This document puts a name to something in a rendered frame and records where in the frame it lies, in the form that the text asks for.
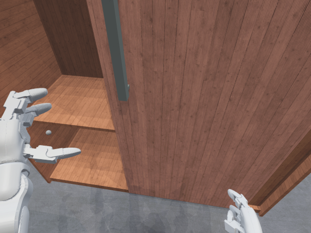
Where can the handle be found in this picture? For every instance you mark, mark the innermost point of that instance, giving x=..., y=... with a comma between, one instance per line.
x=113, y=29

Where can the robot left forearm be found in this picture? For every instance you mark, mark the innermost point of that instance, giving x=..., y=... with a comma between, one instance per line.
x=15, y=191

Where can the left robot hand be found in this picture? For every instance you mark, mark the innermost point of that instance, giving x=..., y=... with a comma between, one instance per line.
x=13, y=134

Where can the right robot hand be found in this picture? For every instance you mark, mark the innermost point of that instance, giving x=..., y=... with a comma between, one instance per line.
x=247, y=220

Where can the wardrobe door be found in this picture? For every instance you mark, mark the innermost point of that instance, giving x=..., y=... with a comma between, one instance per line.
x=220, y=93
x=300, y=153

